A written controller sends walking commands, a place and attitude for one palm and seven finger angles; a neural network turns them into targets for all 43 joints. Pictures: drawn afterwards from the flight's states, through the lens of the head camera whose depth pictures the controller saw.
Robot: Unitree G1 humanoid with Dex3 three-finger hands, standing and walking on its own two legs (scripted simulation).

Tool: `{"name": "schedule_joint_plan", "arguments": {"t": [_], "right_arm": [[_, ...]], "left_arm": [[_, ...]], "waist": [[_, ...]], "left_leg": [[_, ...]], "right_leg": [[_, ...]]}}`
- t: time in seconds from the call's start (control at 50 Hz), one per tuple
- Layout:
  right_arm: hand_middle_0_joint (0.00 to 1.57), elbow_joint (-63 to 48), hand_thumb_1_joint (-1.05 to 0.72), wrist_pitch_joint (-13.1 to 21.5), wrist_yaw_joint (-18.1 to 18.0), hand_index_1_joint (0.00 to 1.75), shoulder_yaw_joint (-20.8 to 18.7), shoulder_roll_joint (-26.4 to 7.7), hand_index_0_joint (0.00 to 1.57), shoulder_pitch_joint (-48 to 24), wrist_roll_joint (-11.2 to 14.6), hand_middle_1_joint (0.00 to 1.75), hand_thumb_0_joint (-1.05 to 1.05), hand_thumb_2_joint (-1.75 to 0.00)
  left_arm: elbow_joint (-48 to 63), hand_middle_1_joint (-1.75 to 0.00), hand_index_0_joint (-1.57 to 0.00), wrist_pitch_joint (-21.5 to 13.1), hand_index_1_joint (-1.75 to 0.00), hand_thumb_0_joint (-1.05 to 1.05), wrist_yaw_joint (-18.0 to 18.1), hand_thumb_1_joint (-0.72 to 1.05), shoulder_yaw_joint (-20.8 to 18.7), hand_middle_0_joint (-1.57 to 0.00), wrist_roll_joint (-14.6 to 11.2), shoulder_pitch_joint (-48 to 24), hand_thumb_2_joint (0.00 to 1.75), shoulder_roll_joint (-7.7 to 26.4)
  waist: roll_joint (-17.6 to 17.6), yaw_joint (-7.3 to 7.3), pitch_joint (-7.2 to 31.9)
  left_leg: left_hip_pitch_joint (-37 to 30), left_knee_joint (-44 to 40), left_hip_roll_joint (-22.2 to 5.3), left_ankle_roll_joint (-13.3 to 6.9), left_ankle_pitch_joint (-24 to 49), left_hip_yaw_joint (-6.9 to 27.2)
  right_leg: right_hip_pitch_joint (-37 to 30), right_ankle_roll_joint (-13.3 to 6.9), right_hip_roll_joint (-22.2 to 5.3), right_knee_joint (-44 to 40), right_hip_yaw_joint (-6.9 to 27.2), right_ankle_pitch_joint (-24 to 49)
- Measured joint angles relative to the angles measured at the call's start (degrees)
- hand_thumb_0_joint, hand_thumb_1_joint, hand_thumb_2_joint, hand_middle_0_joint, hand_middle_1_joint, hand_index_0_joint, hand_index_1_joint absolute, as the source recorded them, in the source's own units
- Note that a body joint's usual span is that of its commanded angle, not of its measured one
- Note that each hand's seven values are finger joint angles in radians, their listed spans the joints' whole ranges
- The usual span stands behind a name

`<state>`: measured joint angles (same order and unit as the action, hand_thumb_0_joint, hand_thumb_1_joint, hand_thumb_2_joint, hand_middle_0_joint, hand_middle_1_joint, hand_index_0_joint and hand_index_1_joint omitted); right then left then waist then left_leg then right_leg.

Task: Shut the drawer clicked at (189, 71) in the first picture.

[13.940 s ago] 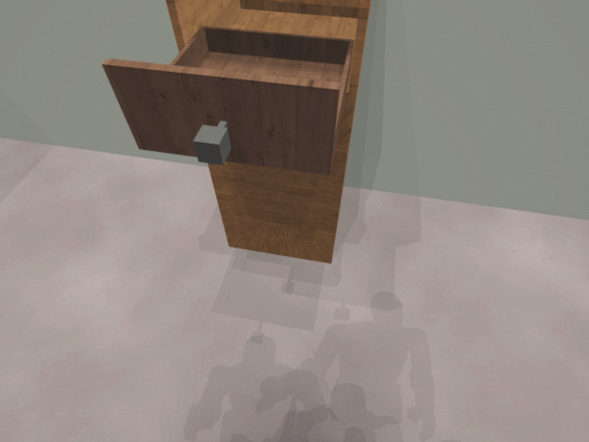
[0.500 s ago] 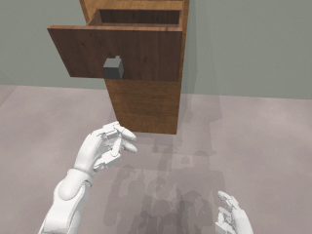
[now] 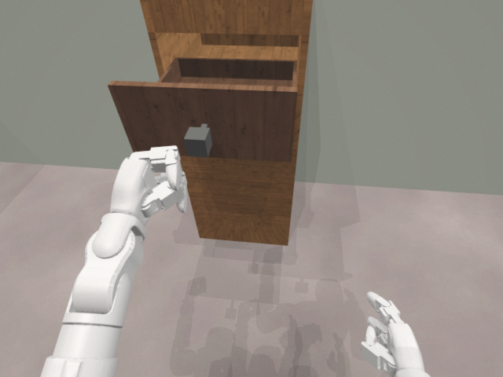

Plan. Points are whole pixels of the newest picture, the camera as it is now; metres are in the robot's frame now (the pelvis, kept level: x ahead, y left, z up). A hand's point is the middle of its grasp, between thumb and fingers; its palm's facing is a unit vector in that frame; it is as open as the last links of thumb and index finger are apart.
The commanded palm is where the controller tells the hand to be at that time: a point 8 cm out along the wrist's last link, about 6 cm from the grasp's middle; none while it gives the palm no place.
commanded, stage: raise the hand and make a fist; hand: left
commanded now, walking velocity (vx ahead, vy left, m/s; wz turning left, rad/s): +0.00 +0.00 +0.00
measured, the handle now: (200, 136) +0.55 +0.16 +0.10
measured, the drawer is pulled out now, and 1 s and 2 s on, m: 0.30 0.30 0.30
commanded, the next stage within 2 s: bring the fist close to the handle in 0.60 s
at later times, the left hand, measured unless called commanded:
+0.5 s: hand (190, 163) +0.36 +0.12 +0.19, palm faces -0.05 -1.00 -0.02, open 3.2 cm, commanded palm +0.33 +0.17 +0.20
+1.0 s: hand (198, 166) +0.38 +0.12 +0.17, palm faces -0.03 -1.00 -0.01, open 3.3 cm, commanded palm +0.36 +0.17 +0.17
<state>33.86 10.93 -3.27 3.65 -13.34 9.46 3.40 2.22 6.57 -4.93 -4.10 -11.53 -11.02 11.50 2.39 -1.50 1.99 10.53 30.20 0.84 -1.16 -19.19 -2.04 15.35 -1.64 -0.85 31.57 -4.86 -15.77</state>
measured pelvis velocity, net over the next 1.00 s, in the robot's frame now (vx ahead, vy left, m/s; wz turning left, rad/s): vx -0.01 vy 0.00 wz -0.01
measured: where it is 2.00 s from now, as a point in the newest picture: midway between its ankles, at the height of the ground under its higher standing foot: outside the picture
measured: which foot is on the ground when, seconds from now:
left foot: down 0.00-1.00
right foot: down 0.00-1.00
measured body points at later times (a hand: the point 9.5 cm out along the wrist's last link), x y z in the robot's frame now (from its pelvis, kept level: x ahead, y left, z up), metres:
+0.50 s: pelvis -0.01 +0.00 +0.01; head -0.02 -0.02 +0.46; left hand +0.36 +0.18 +0.19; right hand +0.17 -0.22 -0.08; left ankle -0.03 +0.10 -0.73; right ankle +0.01 -0.10 -0.73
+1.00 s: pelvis -0.01 +0.00 +0.01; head -0.02 -0.02 +0.46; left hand +0.38 +0.17 +0.17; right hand +0.16 -0.22 -0.09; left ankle -0.03 +0.10 -0.73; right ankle +0.01 -0.10 -0.73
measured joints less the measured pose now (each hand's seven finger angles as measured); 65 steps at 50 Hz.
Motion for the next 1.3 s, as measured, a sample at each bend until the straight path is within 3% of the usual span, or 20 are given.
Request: {"name": "schedule_joint_plan", "arguments": {"t": [0.1, 0.16, 0.22, 0.38, 0.52, 0.66, 0.82, 0.88, 1.06, 1.3], "right_arm": [[0.2, 0.8, -0.91, -3.0, 0.6, 0.3, 1.7, 0.8, 0.2, -0.7, 0.7, 0.3, 0.02, -0.9], [0.2, 1.1, -0.91, -5.0, 0.3, 0.3, 2.2, 0.7, 0.2, -1.3, 0.9, 0.3, 0.02, -0.9], [0.21, 1.4, -0.91, -6.0, -0.1, 0.3, 2.2, 0.6, 0.2, -1.4, 0.7, 0.3, 0.02, -0.9], [0.21, 3.0, -0.91, -6.5, -0.1, 0.3, 1.7, 0.0, 0.2, 0.5, 0.7, 0.3, 0.02, -0.9], [0.2, 2.0, -0.91, -7.8, 0.1, 0.3, 0.5, -1.0, 0.2, 1.3, 0.6, 0.3, 0.02, -0.9], [0.2, 2.5, -0.91, -6.8, -0.3, 0.3, 0.4, -0.8, 0.2, 1.7, 0.6, 0.3, 0.02, -0.9], [0.2, 2.7, -0.91, -7.2, -0.7, 0.3, 0.9, -0.7, 0.2, 0.1, 0.8, 0.3, 0.02, -0.9], [0.2, 2.4, -0.91, -7.1, -0.6, 0.3, 1.0, -0.3, 0.2, 0.1, 0.6, 0.3, 0.02, -0.9], [0.2, 2.9, -0.91, -6.2, -0.6, 0.3, 0.8, 0.1, 0.2, 2.3, -0.1, 0.3, 0.02, -0.9], [0.2, 4.3, -0.91, -6.3, -0.1, 0.3, -0.8, -1.1, 0.2, 7.0, -0.4, 0.3, 0.02, -0.9]], "left_arm": [[-4.4, -1.57, -1.37, 5.3, -1.56, 0.01, -0.8, 0.89, -1.7, -1.37, 0.2, -7.6, 0.9, 0.0], [-7.3, -1.59, -1.38, 10.2, -1.58, 0.01, -1.3, 0.9, -1.5, -1.38, 0.5, -11.1, 0.9, 0.4], [-8.6, -1.59, -1.39, 12.6, -1.59, 0.01, -1.0, 0.9, -1.6, -1.39, 0.7, -13.5, 0.9, 0.7], [-13.5, -1.6, -1.4, 9.7, -1.6, 0.02, -0.5, 0.9, -3.3, -1.4, 0.2, -18.1, 0.9, -0.2], [-12.1, -1.6, -1.4, 10.7, -1.6, 0.02, 0.3, 0.9, -3.4, -1.4, 1.3, -13.9, 0.9, -0.4], [-9.8, -1.6, -1.4, 7.4, -1.6, 0.02, 0.8, 0.9, -3.4, -1.4, 1.2, -13.2, 0.9, 0.1], [-17.7, -1.6, -1.4, 10.2, -1.6, 0.01, -0.1, 0.9, -2.6, -1.4, 0.9, -18.2, 0.9, 0.2], [-20.2, -1.6, -1.4, 9.0, -1.6, 0.01, 0.1, 0.9, -2.7, -1.4, 0.8, -18.3, 0.9, -0.6], [-27.8, -1.6, -1.4, 0.2, -1.6, 0.02, 2.1, 0.9, -2.6, -1.4, 2.8, -21.4, 0.9, -0.6], [-38.9, -1.6, -1.4, -7.5, -1.6, 0.02, 0.2, 0.9, -5.8, -1.4, 2.9, -24.2, 0.9, 1.1]], "waist": [[0.4, -0.86, 0.0], [0.6, -0.9, -1.0], [0.6, -0.69, -1.9], [-0.1, -0.13, -1.1], [0.2, 0.77, -1.7], [-0.4, 0.01, -2.1], [0.2, 0.19, -1.6], [-0.1, 0.51, -1.5], [-0.9, 1.5, -2.2], [-1.2, 3.22, -1.6]], "left_leg": [[-1.8, -1.6, 0.0, 0.0, 0.8, 0.3], [-1.9, -2.2, 0.2, -0.1, 1.5, 0.5], [-2.1, -3.1, 0.3, -0.2, 2.2, 0.4], [-3.0, -4.5, 0.3, -0.2, 2.9, 0.0], [-3.8, -5.6, 0.1, -0.3, 3.3, -1.0], [-4.8, -6.1, -0.1, -0.1, 3.6, -0.7], [-3.1, -5.7, 0.1, -0.1, 4.0, 0.0], [-2.4, -5.4, 0.1, -0.1, 4.0, -0.2], [-0.5, -3.9, -0.2, 0.1, 3.2, -0.5], [3.2, -2.3, -0.6, 0.1, 2.5, -1.2]], "right_leg": [[-2.0, 0.0, 0.0, -1.7, -0.3, 0.8], [-2.2, 0.0, -0.1, -2.5, -0.5, 1.4], [-2.3, 0.1, -0.2, -3.2, -0.4, 2.1], [-3.0, 0.0, 0.0, -4.4, 0.0, 2.7], [-3.2, 0.1, 0.3, -5.1, 1.0, 3.4], [-4.5, -0.1, 0.5, -5.8, 0.7, 3.6], [-3.4, -0.1, 0.3, -6.2, 0.0, 4.2], [-2.5, -0.1, 0.2, -5.7, 0.2, 4.2], [-0.4, -0.3, 0.5, -4.3, 0.5, 3.6], [3.4, -0.4, 0.8, -2.9, 1.2, 3.2]]}}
